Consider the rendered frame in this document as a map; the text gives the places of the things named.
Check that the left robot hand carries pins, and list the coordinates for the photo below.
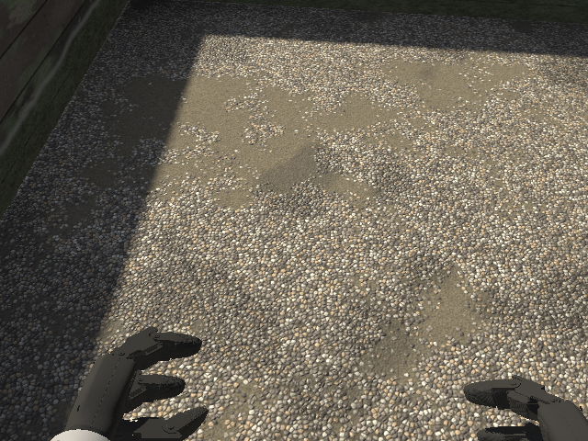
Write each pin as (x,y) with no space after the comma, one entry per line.
(115,385)

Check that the right robot hand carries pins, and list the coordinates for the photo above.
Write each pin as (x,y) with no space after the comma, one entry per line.
(559,420)

